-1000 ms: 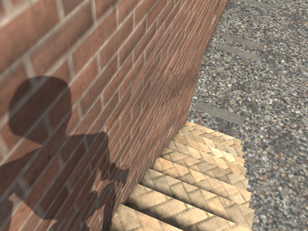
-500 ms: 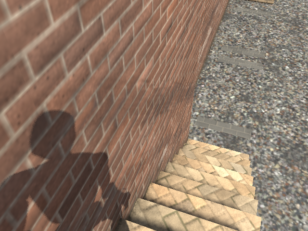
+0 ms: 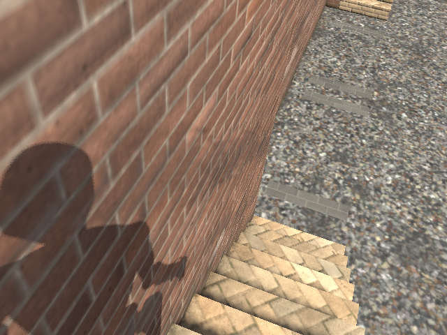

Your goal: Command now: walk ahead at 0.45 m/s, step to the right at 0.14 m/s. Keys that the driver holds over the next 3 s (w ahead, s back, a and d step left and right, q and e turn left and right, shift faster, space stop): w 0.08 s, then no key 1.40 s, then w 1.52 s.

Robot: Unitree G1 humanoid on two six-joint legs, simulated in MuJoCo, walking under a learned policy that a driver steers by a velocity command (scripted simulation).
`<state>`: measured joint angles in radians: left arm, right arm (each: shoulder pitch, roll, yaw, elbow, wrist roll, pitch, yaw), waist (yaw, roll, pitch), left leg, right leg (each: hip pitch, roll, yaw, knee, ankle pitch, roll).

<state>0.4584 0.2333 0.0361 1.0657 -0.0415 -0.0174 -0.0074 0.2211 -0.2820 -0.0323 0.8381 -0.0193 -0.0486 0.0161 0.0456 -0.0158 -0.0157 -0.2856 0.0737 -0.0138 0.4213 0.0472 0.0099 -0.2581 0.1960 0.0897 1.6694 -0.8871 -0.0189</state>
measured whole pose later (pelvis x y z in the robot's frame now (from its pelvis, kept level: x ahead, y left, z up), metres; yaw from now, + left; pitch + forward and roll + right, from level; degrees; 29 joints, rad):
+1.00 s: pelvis +0.24 -0.14 -0.21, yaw -1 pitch -1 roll +2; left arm 0.35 0.13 -0.04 1.14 0.03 0.05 0.06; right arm 0.27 -0.12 0.02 1.04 0.02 -0.02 -0.01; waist 0.01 -0.08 0.00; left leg -0.69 -0.01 -0.02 1.54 -0.28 -0.01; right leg -0.11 -0.01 -0.02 0.44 -0.31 -0.05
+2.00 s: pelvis +0.41 -0.17 -0.30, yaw +0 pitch +2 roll -1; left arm 0.21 0.27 0.10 0.92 -0.04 0.00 0.02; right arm 0.50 -0.16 0.01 1.27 0.00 -0.05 -0.07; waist -0.04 -0.03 -0.01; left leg -0.43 0.04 -0.04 1.10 -0.71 -0.03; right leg -0.67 0.06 0.14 1.11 -0.03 -0.04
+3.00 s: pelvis +0.84 -0.31 -0.72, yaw +0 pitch -1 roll +0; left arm 0.13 0.26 0.07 0.77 -0.03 0.05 -0.07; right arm 0.45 -0.16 -0.03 0.95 -0.01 -0.01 -0.12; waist -0.09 -0.11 -0.01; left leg -0.38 0.15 -0.08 1.20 -0.82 -0.10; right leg -0.40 -0.04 0.12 0.59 0.22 0.05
